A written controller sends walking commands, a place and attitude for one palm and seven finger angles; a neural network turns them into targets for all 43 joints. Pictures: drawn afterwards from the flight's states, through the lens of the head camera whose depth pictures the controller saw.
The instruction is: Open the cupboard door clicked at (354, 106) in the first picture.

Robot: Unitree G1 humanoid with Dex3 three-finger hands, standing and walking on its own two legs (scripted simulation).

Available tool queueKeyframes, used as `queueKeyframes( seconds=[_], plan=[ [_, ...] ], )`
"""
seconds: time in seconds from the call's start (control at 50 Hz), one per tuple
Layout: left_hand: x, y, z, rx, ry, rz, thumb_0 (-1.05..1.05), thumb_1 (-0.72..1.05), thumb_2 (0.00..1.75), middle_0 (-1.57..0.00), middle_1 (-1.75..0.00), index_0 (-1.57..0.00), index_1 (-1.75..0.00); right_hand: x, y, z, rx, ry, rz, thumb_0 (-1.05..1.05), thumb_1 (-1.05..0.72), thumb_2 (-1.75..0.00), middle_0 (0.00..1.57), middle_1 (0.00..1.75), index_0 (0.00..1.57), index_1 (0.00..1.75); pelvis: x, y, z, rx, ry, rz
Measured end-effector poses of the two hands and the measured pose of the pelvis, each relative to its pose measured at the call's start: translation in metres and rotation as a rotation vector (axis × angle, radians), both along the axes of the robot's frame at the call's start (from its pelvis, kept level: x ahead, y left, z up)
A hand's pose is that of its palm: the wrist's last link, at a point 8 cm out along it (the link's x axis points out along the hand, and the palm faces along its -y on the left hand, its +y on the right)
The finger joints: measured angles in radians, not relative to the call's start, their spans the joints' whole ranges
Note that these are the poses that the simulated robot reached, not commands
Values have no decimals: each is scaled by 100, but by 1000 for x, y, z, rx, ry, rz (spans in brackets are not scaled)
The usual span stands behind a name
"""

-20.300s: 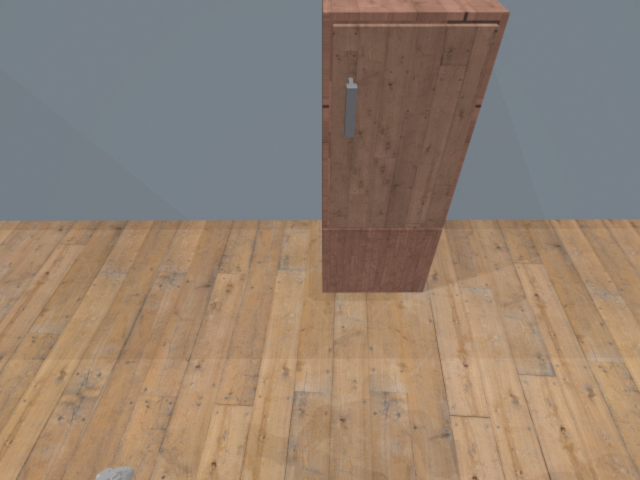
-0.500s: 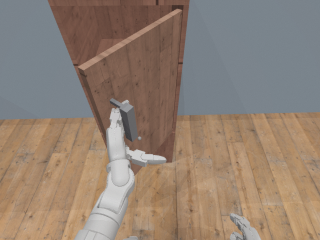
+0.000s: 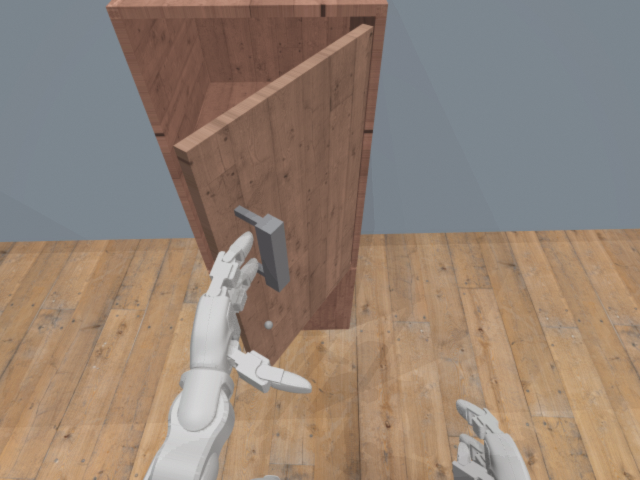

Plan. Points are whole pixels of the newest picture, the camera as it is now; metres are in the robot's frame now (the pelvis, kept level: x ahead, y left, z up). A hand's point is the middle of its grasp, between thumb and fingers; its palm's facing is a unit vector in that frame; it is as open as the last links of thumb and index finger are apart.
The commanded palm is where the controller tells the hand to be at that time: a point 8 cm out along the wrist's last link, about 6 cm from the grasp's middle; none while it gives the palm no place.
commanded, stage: slide the hand sideways off the handle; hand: left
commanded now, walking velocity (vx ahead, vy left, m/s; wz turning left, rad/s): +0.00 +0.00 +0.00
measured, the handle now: (261, 248) +0.38 +0.11 +0.08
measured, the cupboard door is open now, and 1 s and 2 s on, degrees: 54 54 54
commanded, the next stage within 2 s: draw the hand back to the body in 0.60 s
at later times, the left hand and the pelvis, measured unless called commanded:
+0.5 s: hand (225, 370) +0.22 +0.12 +0.07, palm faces +0.08 -1.00 -0.04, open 16.3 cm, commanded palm +0.19 +0.18 +0.07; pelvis +0.01 -0.03 -0.01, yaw +2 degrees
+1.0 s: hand (184, 368) +0.21 +0.16 +0.10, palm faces +0.09 -0.99 -0.06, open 16.3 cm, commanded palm +0.18 +0.21 +0.11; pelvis +0.01 -0.01 -0.01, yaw +1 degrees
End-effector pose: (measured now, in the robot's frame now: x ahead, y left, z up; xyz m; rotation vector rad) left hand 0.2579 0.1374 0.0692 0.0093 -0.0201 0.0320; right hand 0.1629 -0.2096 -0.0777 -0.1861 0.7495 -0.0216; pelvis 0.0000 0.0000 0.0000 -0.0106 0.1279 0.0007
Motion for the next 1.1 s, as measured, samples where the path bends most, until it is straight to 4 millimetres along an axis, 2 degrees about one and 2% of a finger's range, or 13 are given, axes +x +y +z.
queueKeyframes(
  seconds=[0.1,0.26,0.62,0.74,0.84,0.94,1.1],
  plan=[
    [-14,12,4,-6,0,37,-1,-50,30,-14,-29,-15,-30,12,-4,3,-1,-28,11,1,-91,-90,20,30,20,30,5,-5,0,-2,2,10],
    [-34,19,-1,9,28,28,-1,-50,30,-14,-29,-15,-30,23,-18,3,-19,-52,14,1,-91,-90,20,30,20,30,11,-15,-3,1,13,21],
    [-75,43,0,30,45,45,-1,-50,30,-15,-30,-15,-30,19,-41,-5,-38,-83,-22,1,-91,-90,20,30,20,30,12,-27,-11,0,34,31],
    [-73,43,0,18,6,28,-1,-50,30,-15,-30,-15,-30,18,-39,-8,-51,-104,-18,1,-91,-90,20,30,20,30,6,-25,-16,-8,42,34],
    [-65,44,12,41,-24,7,-1,-50,30,-15,-30,-16,-30,14,-33,-6,-36,-111,-36,1,-91,-90,20,30,20,30,5,-21,-15,-9,35,27],
    [-66,59,28,59,-18,36,-1,-50,30,-15,-30,-16,-30,12,-25,1,-11,-122,-55,1,-91,-90,20,30,20,30,10,-17,-9,-10,16,21],
    [-75,84,38,54,12,71,-1,-50,30,-15,-30,-16,-30,20,-15,14,-22,-152,-30,1,-90,-90,20,30,20,30,14,-10,-1,-18,-9,28]
  ],
)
